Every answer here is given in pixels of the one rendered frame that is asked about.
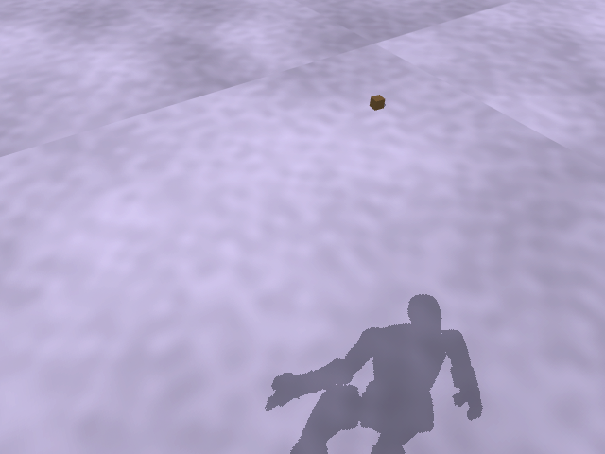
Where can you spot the small box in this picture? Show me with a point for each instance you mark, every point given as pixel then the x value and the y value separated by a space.
pixel 377 102

